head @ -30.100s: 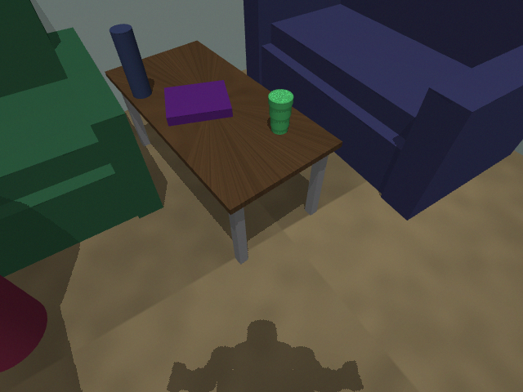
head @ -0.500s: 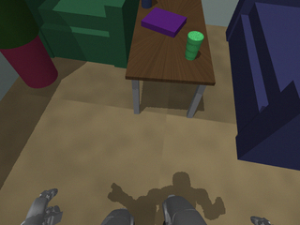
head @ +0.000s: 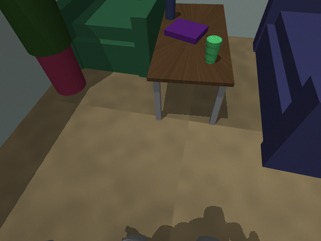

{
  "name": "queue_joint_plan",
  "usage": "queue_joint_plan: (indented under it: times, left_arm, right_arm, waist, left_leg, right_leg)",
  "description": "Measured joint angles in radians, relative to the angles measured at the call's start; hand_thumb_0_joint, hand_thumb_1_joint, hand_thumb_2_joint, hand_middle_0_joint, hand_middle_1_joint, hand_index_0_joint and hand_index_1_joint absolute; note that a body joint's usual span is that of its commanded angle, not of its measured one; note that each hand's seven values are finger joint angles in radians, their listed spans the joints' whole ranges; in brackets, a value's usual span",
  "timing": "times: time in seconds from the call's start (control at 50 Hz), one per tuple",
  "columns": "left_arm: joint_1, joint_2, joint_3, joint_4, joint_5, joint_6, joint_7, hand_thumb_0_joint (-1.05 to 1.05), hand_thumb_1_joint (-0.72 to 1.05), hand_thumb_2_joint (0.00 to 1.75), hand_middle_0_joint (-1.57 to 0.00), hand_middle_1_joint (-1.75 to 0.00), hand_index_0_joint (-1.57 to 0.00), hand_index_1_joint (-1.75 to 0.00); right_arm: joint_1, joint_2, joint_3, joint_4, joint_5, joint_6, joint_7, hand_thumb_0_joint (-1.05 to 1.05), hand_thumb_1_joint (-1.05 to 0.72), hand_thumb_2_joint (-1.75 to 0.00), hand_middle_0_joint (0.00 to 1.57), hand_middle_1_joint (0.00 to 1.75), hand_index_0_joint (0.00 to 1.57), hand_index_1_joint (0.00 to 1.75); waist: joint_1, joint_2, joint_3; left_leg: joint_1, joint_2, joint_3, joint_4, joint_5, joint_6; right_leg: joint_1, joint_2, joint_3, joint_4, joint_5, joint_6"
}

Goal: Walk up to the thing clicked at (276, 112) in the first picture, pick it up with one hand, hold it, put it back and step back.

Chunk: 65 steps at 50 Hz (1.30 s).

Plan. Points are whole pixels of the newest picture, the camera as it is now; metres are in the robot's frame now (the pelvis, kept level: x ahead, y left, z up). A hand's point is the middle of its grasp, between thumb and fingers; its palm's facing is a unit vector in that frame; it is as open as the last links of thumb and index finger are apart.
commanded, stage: step back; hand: right
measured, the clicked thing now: (212, 50) +1.15 -0.25 -0.23
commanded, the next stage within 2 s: stand in 0.88 s
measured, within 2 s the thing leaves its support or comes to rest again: neither
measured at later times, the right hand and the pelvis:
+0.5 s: hand out of the picture +0.09 -0.25 -0.14, palm faces -0.06 +0.92 -0.38, open 7.4 cm; pelvis +0.01 +0.01 +0.01, yaw +2 degrees
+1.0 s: hand (255, 233) +0.16 -0.22 -0.13, palm faces -0.02 +0.95 -0.32, open 7.4 cm; pelvis +0.03 +0.02 +0.02, yaw +1 degrees
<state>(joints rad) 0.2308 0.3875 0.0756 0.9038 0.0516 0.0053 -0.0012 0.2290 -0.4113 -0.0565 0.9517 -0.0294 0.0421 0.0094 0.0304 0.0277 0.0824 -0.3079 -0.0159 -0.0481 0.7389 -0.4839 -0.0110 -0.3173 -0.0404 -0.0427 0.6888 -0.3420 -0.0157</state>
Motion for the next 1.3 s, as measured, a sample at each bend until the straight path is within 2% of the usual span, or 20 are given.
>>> queue_joint_plan:
  times: [0.04,0.08,0.12,0.16,0.2,0.24,0.3,0.38,0.44,0.48,0.5,0.54,0.58,0.64,0.9,1.1,1.3]
  left_arm:
    - [-0.009,0.018,0.001,0.006,-0.004,0.006,0.002,0.00,0.90,0.89,-0.21,-0.30,-0.21,-0.30]
    - [-0.004,0.016,-0.001,0.032,-0.014,0.013,0.003,0.00,0.90,0.89,-0.21,-0.30,-0.21,-0.30]
    - [-0.001,0.019,-0.005,0.055,-0.021,0.016,-0.003,0.00,0.90,0.89,-0.21,-0.30,-0.21,-0.30]
    - [0.002,0.022,-0.005,0.068,-0.027,0.007,-0.010,0.00,0.90,0.89,-0.21,-0.30,-0.21,-0.30]
    - [0.007,0.021,-0.005,0.080,-0.028,-0.007,-0.012,0.00,0.90,0.89,-0.21,-0.30,-0.20,-0.30]
    - [-0.001,0.005,-0.003,0.096,-0.021,-0.018,-0.007,0.00,0.90,0.89,-0.21,-0.30,-0.20,-0.30]
    - [-0.007,-0.015,-0.009,0.098,-0.010,-0.034,-0.007,0.00,0.90,0.89,-0.21,-0.30,-0.21,-0.30]
    - [-0.021,-0.043,-0.017,0.091,-0.009,-0.048,-0.006,0.00,0.90,0.89,-0.21,-0.30,-0.21,-0.30]
    - [-0.034,-0.042,-0.023,0.094,-0.011,-0.041,-0.009,0.00,0.90,0.89,-0.21,-0.30,-0.21,-0.30]
    - [-0.042,-0.035,-0.028,0.095,-0.017,-0.033,-0.009,0.00,0.90,0.89,-0.21,-0.30,-0.21,-0.30]
    - [-0.045,-0.031,-0.031,0.099,-0.023,-0.027,-0.008,0.00,0.90,0.89,-0.21,-0.30,-0.21,-0.30]
    - [-0.050,-0.025,-0.034,0.113,-0.033,-0.018,-0.007,0.00,0.90,0.89,-0.21,-0.30,-0.21,-0.30]
    - [-0.059,-0.017,-0.037,0.127,-0.034,-0.016,-0.006,0.00,0.90,0.89,-0.21,-0.30,-0.21,-0.30]
    - [-0.074,-0.012,-0.038,0.142,-0.037,-0.027,-0.002,0.00,0.90,0.89,-0.21,-0.30,-0.21,-0.30]
    - [-0.154,-0.019,-0.050,0.164,-0.037,-0.031,0.008,0.00,0.90,0.89,-0.21,-0.30,-0.20,-0.30]
    - [-0.172,-0.041,-0.069,0.205,-0.043,-0.025,0.002,0.00,0.90,0.89,-0.21,-0.30,-0.20,-0.30]
    - [-0.155,-0.045,-0.072,0.233,-0.039,-0.024,-0.003,0.00,0.90,0.89,-0.21,-0.30,-0.21,-0.30]
  right_arm:
    - [0.001,0.023,-0.005,0.028,-0.006,-0.012,0.002,0.01,-0.90,-0.90,0.20,0.30,0.20,0.30]
    - [0.009,0.037,-0.001,0.036,-0.011,-0.023,0.008,0.01,-0.90,-0.90,0.20,0.30,0.20,0.30]
    - [0.013,0.051,0.006,0.039,-0.012,-0.035,0.011,0.01,-0.90,-0.90,0.20,0.30,0.20,0.30]
    - [0.009,0.062,0.014,0.039,-0.011,-0.042,0.012,0.01,-0.90,-0.90,0.20,0.30,0.20,0.30]
    - [0.000,0.067,0.018,0.039,-0.009,-0.041,0.016,0.01,-0.90,-0.90,0.20,0.30,0.20,0.30]
    - [-0.012,0.062,0.018,0.039,-0.002,-0.034,0.014,0.01,-0.90,-0.90,0.20,0.30,0.21,0.30]
    - [-0.019,0.059,0.015,0.049,0.003,-0.024,0.008,0.01,-0.90,-0.90,0.20,0.30,0.20,0.30]
    - [-0.028,0.034,0.006,0.055,0.006,-0.037,0.008,0.01,-0.90,-0.90,0.20,0.30,0.20,0.30]
    - [-0.031,0.023,0.000,0.061,0.005,-0.049,0.010,0.01,-0.90,-0.90,0.20,0.30,0.20,0.30]
    - [-0.040,0.023,-0.007,0.069,-0.002,-0.056,0.006,0.01,-0.90,-0.90,0.20,0.30,0.20,0.30]
    - [-0.047,0.028,-0.007,0.073,-0.005,-0.057,0.003,0.01,-0.90,-0.90,0.20,0.30,0.20,0.30]
    - [-0.059,0.037,0.001,0.080,-0.004,-0.057,0.003,0.01,-0.90,-0.90,0.20,0.30,0.20,0.30]
    - [-0.071,0.051,0.011,0.087,-0.002,-0.054,0.005,0.01,-0.90,-0.90,0.20,0.30,0.20,0.30]
    - [-0.093,0.069,0.023,0.098,0.004,-0.052,0.003,0.01,-0.90,-0.90,0.20,0.30,0.20,0.30]
    - [-0.192,0.085,0.025,0.119,0.017,-0.049,-0.002,0.01,-0.90,-0.90,0.20,0.30,0.20,0.30]
    - [-0.191,0.072,0.037,0.151,0.025,-0.056,0.001,0.01,-0.90,-0.90,0.20,0.30,0.20,0.30]
    - [-0.161,0.064,0.041,0.185,0.024,-0.051,0.002,0.01,-0.90,-0.90,0.20,0.30,0.20,0.30]
  waist:
    - [0.003,-0.043,0.013]
    - [-0.003,-0.048,-0.002]
    - [-0.016,-0.046,-0.015]
    - [-0.023,-0.046,-0.021]
    - [-0.025,-0.041,-0.028]
    - [-0.027,-0.009,-0.023]
    - [-0.016,0.000,-0.040]
    - [-0.002,0.004,-0.032]
    - [-0.004,-0.006,-0.029]
    - [-0.006,-0.024,-0.019]
    - [-0.004,-0.036,-0.017]
    - [-0.007,-0.039,-0.023]
    - [-0.011,-0.042,-0.025]
    - [-0.013,-0.038,-0.024]
    - [-0.019,-0.022,-0.015]
    - [-0.031,-0.026,-0.003]
    - [-0.040,-0.026,-0.012]
  left_leg:
    - [0.051,-0.027,0.024,-0.109,0.143,0.009]
    - [0.052,-0.030,0.028,-0.116,0.160,0.024]
    - [0.057,-0.022,0.023,-0.133,0.167,0.035]
    - [0.064,-0.011,0.021,-0.151,0.179,0.029]
    - [0.063,0.003,0.022,-0.144,0.176,0.015]
    - [0.057,0.032,0.005,-0.107,0.156,0.001]
    - [0.010,0.010,-0.030,0.006,0.029,0.013]
    - [-0.028,0.003,-0.025,0.049,0.017,0.018]
    - [0.002,0.022,0.012,-0.082,0.077,0.015]
    - [0.031,0.013,0.029,-0.159,0.225,0.009]
    - [0.035,0.006,0.040,-0.159,0.234,0.009]
    - [0.034,0.012,0.046,-0.147,0.209,0.014]
    - [0.041,0.022,0.046,-0.147,0.195,0.013]
    - [0.057,0.035,0.043,-0.160,0.190,0.009]
    - [0.109,0.029,0.056,-0.231,0.212,0.011]
    - [0.177,0.028,0.055,-0.364,0.289,0.004]
    - [0.191,0.037,0.050,-0.408,0.327,-0.005]
  right_leg:
    - [-0.011,-0.036,0.014,0.037,-0.013,0.005]
    - [-0.025,-0.018,0.041,0.076,-0.100,0.000]
    - [-0.038,0.006,0.055,0.123,-0.135,-0.004]
    - [-0.025,0.014,0.048,0.092,-0.117,-0.005]
    - [0.021,0.022,0.032,-0.023,-0.067,-0.006]
    - [0.058,0.049,0.011,-0.095,0.060,-0.006]
    - [0.060,0.053,-0.001,-0.100,0.056,-0.019]
    - [0.077,0.032,-0.008,-0.124,0.060,-0.009]
    - [0.077,0.009,-0.014,-0.111,0.044,0.009]
    - [0.068,-0.011,-0.006,-0.072,0.019,0.024]
    - [0.065,-0.018,0.004,-0.060,0.011,0.026]
    - [0.068,-0.004,0.022,-0.062,-0.020,0.015]
    - [0.089,0.010,0.027,-0.100,0.020,0.011]
    - [0.121,0.023,0.023,-0.150,0.038,0.032]
    - [0.163,0.016,0.034,-0.209,0.054,0.038]
    - [0.224,0.016,0.031,-0.327,0.122,0.036]
    - [0.239,0.026,0.026,-0.372,0.160,0.028]
